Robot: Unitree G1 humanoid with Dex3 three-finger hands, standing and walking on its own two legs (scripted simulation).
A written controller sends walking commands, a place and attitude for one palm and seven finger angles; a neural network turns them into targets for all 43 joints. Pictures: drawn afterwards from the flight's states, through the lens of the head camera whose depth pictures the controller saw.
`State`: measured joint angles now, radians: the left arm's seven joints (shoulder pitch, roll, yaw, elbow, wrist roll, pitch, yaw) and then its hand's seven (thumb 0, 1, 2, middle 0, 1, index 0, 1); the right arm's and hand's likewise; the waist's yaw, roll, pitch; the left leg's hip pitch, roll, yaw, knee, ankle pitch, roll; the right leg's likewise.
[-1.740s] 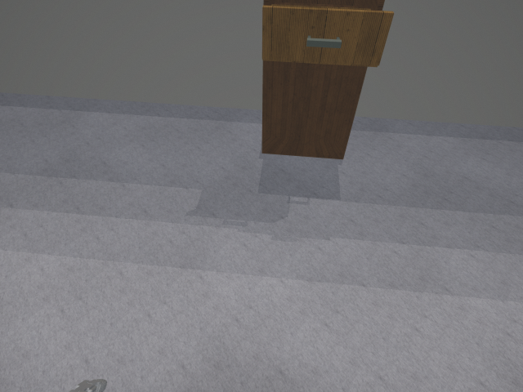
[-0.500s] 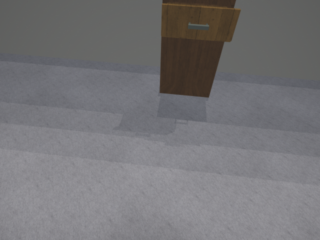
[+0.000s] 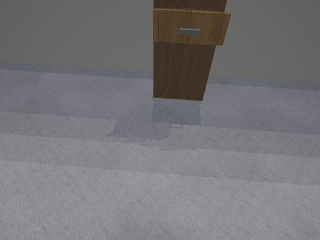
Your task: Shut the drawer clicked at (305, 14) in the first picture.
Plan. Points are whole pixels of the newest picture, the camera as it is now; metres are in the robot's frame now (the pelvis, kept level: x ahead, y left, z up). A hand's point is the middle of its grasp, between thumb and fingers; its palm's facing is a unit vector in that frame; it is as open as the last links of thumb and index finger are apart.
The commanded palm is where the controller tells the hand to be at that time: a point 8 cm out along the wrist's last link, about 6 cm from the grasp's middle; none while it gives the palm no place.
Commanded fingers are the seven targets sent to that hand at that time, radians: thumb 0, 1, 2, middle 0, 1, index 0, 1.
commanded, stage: walk to a spot facing it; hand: left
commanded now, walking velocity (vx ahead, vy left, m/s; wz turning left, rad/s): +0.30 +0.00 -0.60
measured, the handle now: (189, 29) +1.22 -0.07 +0.03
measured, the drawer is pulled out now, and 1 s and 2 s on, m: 0.29 0.29 0.29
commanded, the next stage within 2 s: turn to face it in 1.70 s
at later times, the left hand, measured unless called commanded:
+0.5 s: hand out of the picture +0.10 +0.19 -0.18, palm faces -0.11 -0.98 -0.17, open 7.3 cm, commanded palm none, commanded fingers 0.00 0.90 0.90 -0.20 -0.30 -0.20 -0.30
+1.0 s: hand (160, 129) +0.58 +0.05 -0.15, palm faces -0.58 -0.79 -0.18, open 7.3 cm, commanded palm none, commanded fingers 0.00 0.90 0.90 -0.20 -0.30 -0.20 -0.30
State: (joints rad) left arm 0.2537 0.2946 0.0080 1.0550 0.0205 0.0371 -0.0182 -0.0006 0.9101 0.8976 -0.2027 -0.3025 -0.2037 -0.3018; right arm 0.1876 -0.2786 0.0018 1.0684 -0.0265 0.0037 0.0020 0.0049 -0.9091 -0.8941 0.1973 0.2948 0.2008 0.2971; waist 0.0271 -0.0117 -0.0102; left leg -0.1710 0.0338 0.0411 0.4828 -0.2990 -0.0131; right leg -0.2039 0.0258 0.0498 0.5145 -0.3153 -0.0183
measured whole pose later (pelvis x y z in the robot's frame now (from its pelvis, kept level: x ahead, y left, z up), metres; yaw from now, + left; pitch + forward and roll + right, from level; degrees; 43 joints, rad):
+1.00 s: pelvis +0.34 -0.02 +0.00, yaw -31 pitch +0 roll +0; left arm 0.03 0.22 0.07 0.90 0.03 0.04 -0.05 0.00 0.92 0.90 -0.20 -0.30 -0.20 -0.30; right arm 0.47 -0.20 -0.04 1.08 -0.04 -0.06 -0.01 0.01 -0.92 -0.89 0.19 0.29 0.20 0.30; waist -0.08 -0.02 0.09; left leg 0.04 0.10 0.38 0.38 -0.39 -0.03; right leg -0.57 -0.08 -0.10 0.74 -0.18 -0.02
